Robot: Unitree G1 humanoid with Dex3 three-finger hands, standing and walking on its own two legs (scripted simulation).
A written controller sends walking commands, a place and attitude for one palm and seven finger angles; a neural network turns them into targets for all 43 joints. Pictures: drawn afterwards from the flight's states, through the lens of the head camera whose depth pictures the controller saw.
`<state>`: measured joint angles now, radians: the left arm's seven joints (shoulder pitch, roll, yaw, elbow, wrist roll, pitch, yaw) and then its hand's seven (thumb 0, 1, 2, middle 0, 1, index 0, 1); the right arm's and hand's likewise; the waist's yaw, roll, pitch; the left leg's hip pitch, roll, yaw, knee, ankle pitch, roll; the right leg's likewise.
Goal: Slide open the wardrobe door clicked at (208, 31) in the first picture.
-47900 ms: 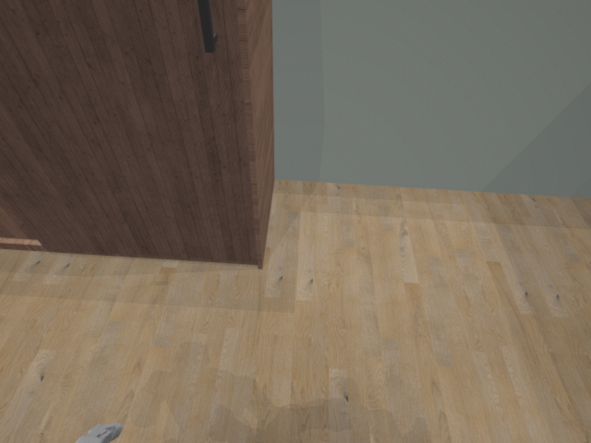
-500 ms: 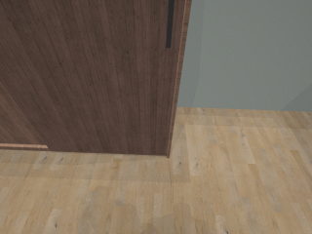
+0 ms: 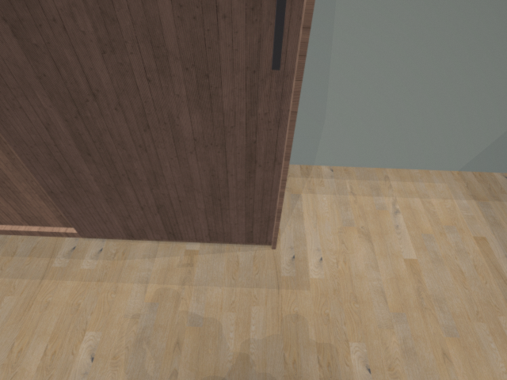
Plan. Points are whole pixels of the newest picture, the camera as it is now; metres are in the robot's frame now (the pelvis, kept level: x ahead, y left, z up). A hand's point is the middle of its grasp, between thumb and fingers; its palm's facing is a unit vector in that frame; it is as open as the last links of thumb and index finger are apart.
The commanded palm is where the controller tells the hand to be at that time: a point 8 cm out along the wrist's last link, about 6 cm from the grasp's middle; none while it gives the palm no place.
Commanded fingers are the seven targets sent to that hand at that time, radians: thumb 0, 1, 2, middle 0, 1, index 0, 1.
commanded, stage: look to check the result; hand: right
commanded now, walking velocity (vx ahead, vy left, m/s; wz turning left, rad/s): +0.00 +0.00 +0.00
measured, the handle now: (278, 25) +0.74 +0.00 +0.21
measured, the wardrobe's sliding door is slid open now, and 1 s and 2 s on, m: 0.00 0.00 0.00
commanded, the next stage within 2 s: take the last steps up to it in 0.24 s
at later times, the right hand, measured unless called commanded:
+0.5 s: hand out of the picture +0.02 -0.17 -0.18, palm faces +0.01 +0.98 -0.19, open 7.3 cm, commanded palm none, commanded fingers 0.00 -0.90 -0.90 0.20 0.30 0.20 0.30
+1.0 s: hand out of the picture +0.09 -0.11 -0.19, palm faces +0.01 +0.99 -0.12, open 7.3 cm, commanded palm none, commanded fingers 0.00 -0.90 -0.90 0.20 0.30 0.20 0.30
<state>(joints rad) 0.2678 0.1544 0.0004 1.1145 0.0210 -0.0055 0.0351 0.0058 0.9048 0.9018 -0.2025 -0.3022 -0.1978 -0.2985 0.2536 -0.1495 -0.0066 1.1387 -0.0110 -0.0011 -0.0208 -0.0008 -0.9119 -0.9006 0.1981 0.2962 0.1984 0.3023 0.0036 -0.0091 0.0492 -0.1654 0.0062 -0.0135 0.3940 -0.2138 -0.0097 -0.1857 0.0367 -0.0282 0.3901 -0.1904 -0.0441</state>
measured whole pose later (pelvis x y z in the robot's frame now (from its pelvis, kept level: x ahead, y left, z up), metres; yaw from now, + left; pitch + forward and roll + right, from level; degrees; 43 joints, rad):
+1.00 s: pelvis +0.15 +0.04 -0.01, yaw +3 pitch +0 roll +1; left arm 0.17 0.17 0.04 1.03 0.03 -0.03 0.02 0.01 0.91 0.90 -0.20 -0.30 -0.19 -0.30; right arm 0.37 -0.10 -0.04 1.15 -0.02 -0.04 -0.01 0.00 -0.91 -0.90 0.20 0.30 0.20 0.30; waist 0.00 0.01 0.09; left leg 0.01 -0.07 0.02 0.38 -0.38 0.06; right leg -0.46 -0.07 -0.10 0.67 -0.26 -0.01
